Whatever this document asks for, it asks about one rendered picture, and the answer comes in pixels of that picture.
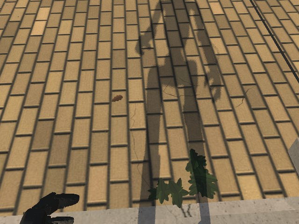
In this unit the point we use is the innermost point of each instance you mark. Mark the robot left hand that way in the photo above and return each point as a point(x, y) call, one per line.
point(40, 213)

